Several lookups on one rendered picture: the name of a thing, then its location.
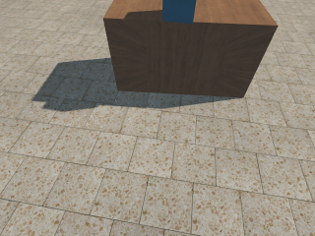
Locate carton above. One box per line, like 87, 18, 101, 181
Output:
162, 0, 197, 24

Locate pedestal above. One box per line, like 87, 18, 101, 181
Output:
103, 0, 278, 98

